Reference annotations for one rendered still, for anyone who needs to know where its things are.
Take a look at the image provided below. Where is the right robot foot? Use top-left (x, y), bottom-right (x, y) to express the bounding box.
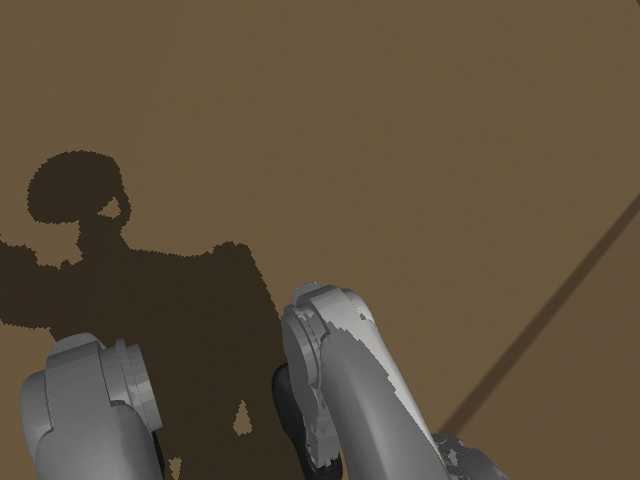
top-left (271, 362), bottom-right (343, 480)

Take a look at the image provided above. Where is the right robot hand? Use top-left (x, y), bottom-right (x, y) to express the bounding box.
top-left (431, 432), bottom-right (511, 480)

